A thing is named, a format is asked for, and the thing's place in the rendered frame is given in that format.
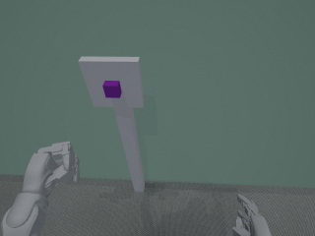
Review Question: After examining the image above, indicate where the button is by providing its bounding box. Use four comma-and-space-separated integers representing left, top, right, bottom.
102, 81, 122, 98

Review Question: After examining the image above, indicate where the left robot forearm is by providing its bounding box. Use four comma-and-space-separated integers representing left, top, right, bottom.
1, 192, 49, 236

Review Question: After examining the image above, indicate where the right robot hand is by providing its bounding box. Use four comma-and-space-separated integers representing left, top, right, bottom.
232, 194, 272, 236

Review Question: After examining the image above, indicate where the panel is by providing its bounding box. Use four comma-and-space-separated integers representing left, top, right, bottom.
78, 56, 145, 193

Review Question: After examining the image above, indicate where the left robot hand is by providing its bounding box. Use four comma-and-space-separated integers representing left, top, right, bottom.
22, 141, 80, 198

